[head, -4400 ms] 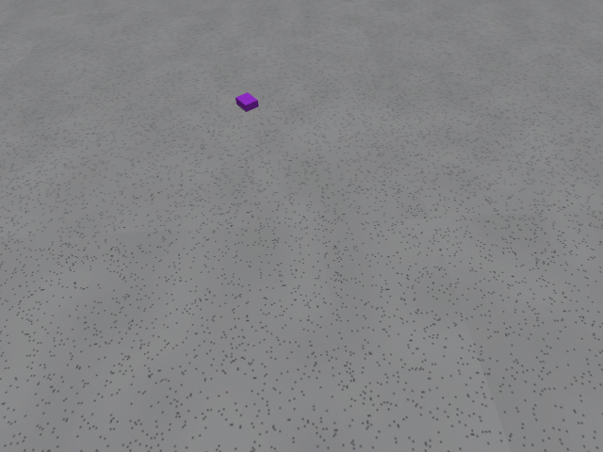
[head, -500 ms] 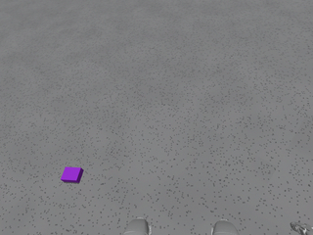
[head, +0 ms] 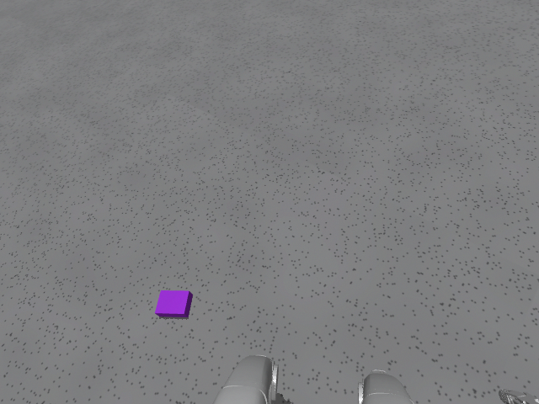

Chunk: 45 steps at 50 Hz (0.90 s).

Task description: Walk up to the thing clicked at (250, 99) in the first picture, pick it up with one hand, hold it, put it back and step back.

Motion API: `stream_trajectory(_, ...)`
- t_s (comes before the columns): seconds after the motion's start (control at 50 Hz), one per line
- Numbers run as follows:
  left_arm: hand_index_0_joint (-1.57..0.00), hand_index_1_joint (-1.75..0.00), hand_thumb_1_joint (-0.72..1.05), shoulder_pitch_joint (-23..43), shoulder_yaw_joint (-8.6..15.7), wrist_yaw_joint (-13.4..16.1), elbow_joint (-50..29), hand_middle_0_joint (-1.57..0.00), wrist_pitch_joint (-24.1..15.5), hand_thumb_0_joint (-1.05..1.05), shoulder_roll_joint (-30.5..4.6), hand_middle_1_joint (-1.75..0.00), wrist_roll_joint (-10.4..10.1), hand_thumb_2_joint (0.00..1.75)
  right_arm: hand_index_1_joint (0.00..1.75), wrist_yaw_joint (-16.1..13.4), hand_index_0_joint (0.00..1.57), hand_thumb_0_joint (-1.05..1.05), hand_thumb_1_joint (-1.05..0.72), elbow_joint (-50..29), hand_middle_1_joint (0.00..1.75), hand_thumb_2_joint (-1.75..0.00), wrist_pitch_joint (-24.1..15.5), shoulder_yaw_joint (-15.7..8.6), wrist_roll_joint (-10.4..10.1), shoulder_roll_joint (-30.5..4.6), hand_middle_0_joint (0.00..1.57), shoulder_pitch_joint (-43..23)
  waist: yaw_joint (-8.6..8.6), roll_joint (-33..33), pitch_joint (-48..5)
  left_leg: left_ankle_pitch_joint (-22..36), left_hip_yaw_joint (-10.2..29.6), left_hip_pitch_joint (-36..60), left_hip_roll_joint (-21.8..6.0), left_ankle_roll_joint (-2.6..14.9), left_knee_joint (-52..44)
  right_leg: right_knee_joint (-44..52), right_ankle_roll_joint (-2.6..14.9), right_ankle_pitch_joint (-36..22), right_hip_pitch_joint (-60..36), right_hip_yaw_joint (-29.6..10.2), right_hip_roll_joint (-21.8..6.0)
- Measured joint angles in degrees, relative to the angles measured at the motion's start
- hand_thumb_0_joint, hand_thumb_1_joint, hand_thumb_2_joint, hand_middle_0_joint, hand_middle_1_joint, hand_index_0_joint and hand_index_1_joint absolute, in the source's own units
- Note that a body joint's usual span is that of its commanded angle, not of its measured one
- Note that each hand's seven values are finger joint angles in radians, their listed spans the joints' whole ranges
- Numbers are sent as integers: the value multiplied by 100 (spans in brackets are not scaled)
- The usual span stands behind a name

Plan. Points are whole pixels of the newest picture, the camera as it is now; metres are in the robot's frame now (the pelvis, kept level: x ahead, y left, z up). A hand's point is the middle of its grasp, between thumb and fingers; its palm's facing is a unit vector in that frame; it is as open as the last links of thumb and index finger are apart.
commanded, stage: walk up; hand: left
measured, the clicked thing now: (174, 303) +0.51 +0.52 -0.72
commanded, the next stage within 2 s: none
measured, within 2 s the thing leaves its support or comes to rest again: neither
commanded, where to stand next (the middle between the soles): +0.11 +0.32 m, yaw -7 degrees
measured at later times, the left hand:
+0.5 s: hand out of the picture +0.06 +0.52 -0.12, palm faces -0.05 -0.82 -0.57, open 7.4 cm
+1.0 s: hand out of the picture +0.12 +0.67 -0.16, palm faces -0.12 -0.90 -0.41, open 7.4 cm
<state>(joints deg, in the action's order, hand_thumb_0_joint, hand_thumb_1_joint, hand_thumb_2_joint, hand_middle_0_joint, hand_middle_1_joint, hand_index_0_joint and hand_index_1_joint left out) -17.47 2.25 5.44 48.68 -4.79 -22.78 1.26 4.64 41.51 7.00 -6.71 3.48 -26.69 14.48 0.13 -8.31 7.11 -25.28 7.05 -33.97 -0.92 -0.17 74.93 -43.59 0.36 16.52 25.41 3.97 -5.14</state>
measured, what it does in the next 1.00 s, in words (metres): steps to the left: left foot, then right foot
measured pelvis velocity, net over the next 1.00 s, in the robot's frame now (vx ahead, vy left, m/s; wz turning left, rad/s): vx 0.01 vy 0.38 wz -0.10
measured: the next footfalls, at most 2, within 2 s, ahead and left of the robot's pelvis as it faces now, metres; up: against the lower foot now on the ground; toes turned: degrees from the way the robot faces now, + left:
left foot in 0.14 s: +0.06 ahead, +0.27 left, +0.00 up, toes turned +0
right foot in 0.40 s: +0.10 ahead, +0.08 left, +0.00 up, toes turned -7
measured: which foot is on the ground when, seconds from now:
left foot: up 0.00-0.12, down 0.14-0.40, up 0.42-0.68, down 0.70-1.00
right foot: down 0.00-0.16, up 0.18-0.38, down 0.40-0.72, up 0.74-1.00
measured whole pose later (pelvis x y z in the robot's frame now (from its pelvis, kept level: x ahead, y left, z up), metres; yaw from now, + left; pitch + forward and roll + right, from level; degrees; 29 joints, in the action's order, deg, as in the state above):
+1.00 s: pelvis +0.01 +0.38 -0.01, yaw -6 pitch -1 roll -1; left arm -10.1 5.1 -0.3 53.3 1.5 -25.2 2.0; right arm -1.4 50.8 -2.4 -2.3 1.0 -21.8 16.3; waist 0.2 1.5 7.2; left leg -28.0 -1.7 -20.6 -2.9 -0.1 50.1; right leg -61.5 1.8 29.8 28.8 -0.7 0.6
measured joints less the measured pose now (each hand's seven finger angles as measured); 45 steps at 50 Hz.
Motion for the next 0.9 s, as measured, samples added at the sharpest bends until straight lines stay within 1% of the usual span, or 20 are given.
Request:
stream_trajectory(0.1, -21, -30, 90, -21, 142, -51, -52, -21, 11, 0, -339, -30, 116, 90, 30, 137, 20, 0, -91, -98, 30, -90, 0, -103, -4, -156, 20, -193, -33, 112, -109, -214, -108, 363, -557, -3, -1420, -295, -73, 120, 295, -340, -441)
stream_trajectory(0.14, -21, -30, 90, 7, 195, -46, -48, -21, 33, 0, -506, -30, 110, 90, 30, 158, 20, 0, -91, -115, 30, -90, -56, -159, 4, -264, 20, -221, -61, 167, -157, -165, -261, 693, -578, -19, -2120, -542, -97, 221, 493, -530, -620)
stream_trajectory(0.16, -21, -30, 90, 58, 236, -28, -1, -21, 67, 0, -610, -30, 101, 90, 30, 141, 20, 0, -91, -93, 30, -90, -107, -195, 32, -254, 20, -255, -67, 317, -111, -241, -399, 727, -435, -196, -2077, -740, -14, 323, 597, -725, -764)
stream_trajectory(0.18, -21, -30, 90, 110, 285, 13, 82, -21, 128, 1, -673, -30, 70, 90, 30, 122, 20, 0, -91, -92, 30, -90, -146, -192, 68, -232, 20, -263, -92, 404, -79, -330, -519, 690, -356, -268, -1876, -1060, 60, 709, 719, -966, -713)
stream_trajectory(0.22, -21, -30, 90, 221, 315, 141, 336, -21, 237, 1, -694, -30, -2, 90, 30, 72, 20, 0, -91, -46, 30, -90, -199, -111, 41, -159, 20, -253, 13, 345, -90, -411, -526, 608, -339, -213, -1672, -1890, 160, 1357, 909, -1049, -279)
stream_trajectory(0.28, -21, -30, 90, 290, 291, 174, 530, -20, 203, 1, -722, -30, -148, 90, 30, -13, 20, 0, -91, -18, 30, -90, -193, 52, 39, 124, 20, -204, 198, 463, -68, -246, -612, 695, -216, -43, -1945, -2473, 191, 1335, 1057, -724, 208)
stream_trajectory(0.36, -21, -30, 91, 202, 157, 89, 492, -20, 50, 1, -488, -30, -219, 90, 30, -33, 20, 0, -91, -98, 30, -90, -131, 161, 64, 255, 20, -62, 309, 449, 7, -70, -818, 893, -28, 189, -2329, -1317, 145, 953, 539, 132, 431)
stream_trajectory(0.4, -21, -30, 90, 94, 97, 80, 338, -20, -59, 1, -338, -30, -173, 90, 30, -42, 20, 0, -91, -182, 30, -90, -76, 169, 31, 221, 21, 11, 257, 376, 41, -41, -907, 793, 72, 287, -2131, -338, 221, 319, 142, 254, 524)
stream_trajectory(0.42, -21, -30, 90, 72, 72, 89, 242, -21, -83, 1, -244, -30, -125, 90, 30, -67, 20, 0, -91, -189, 30, -90, -56, 152, 9, 194, 21, -3, 211, 278, 146, -200, -807, 688, 131, 257, -1793, -379, 214, 293, 125, 228, 527)
stream_trajectory(0.48, -21, -30, 90, 40, -47, 81, 91, -21, -38, 0, -46, -30, -76, 90, 30, -157, 20, 1, -91, -149, 30, -90, 57, 103, 10, 154, 20, 17, 98, 96, 201, -599, -446, 197, 331, 141, -446, -397, 118, 315, 65, 134, 335)
stream_trajectory(0.56, -21, -30, 90, -52, -53, 62, -9, -21, -5, 0, 26, -30, -23, 90, 30, -95, 20, 1, -91, -150, 30, -90, 55, 24, -9, 32, 20, -66, -8, 17, 163, -164, -80, -137, 131, -7, 249, -252, -43, 177, 50, -131, -10)
stream_trajectory(0.6, -21, -30, 90, -102, -11, 39, -22, -21, 15, 0, -37, -30, 24, 90, 30, -50, 20, 1, -91, -167, 30, -90, 41, -20, -34, -30, 20, -137, -32, 36, 130, -28, -3, -59, -88, -42, 30, -283, -105, 161, 124, -300, -178)
stream_trajectory(0.66, -21, -30, 90, -108, 91, -36, -5, -21, 108, 1, -218, -30, 119, 90, 30, -15, 20, 1, -91, -89, 30, -90, -19, -66, -139, -89, 20, -200, -91, 129, 11, -222, -155, 447, -408, -29, -1158, -432, -132, 233, 302, -566, -401)
stream_trajectory(0.68, -21, -30, 90, -88, 124, -67, 9, -21, 151, 1, -297, -30, 137, 90, 30, -21, 20, 0, -91, -44, 30, -90, -73, -72, -172, -110, 20, -177, -121, 185, -49, -214, -253, 724, -441, -24, -1705, -560, -103, 307, 395, -676, -475)
stream_trajectory(0.7, -21, -30, 90, -68, 159, -93, 30, -21, 196, 1, -383, -30, 141, 90, 30, -48, 20, 0, -91, 14, 30, -90, -159, -80, -187, -130, 20, -134, -129, 253, -119, -358, -335, 970, -402, -152, -2141, -787, -32, 488, 528, -828, -532)
stream_trajectory(0.72, -21, -30, 90, 0, 211, -98, 94, -21, 252, 1, -483, -30, 121, 90, 30, -109, 20, 0, -91, 108, 30, -90, -243, -83, -165, -74, 20, -125, -135, 431, -109, -499, -459, 981, -254, -277, -2028, -1092, 83, 784, 649, -1142, -534)
stream_trajectory(0.74, -21, -30, 90, 71, 263, -76, 193, -21, 321, 1, -524, -30, 84, 90, 30, -159, 20, 0, -91, 202, 30, -90, -290, -40, -168, -24, 20, -98, -147, 515, -125, -580, -539, 933, -191, -299, -1811, -1390, 129, 1079, 735, -1384, -366)
stream_trajectory(0.76, -21, -30, 90, 134, 288, -51, 308, -21, 373, 1, -528, -30, 63, 90, 30, -187, 20, 0, -91, 325, 30, -90, -312, 31, -190, 24, 20, -84, -126, 511, -167, -630, -551, 896, -204, -260, -1668, -1671, 141, 1279, 792, -1413, -135)
stream_trajectory(0.82, -21, -30, 90, 296, 297, -129, 566, -20, 378, 1, -596, -30, -39, 90, 30, -283, 20, 0, -91, 672, 30, -90, -404, 252, -190, 326, 20, -94, -42, 692, -210, -557, -635, 1004, -205, -139, -1786, -2165, 118, 1145, 878, -1106, 308)
stream_trajectory(0.9, -20, -30, 91, 456, 285, -380, 656, -20, 425, 1, -503, -30, -39, 90, 30, -378, 20, 0, -91, 893, 30, -90, -654, 430, -202, 541, 21, -8, 22, 864, -168, -399, -737, 1215, -205, -61, -2165, -1943, 122, 1155, 612, -535, 519)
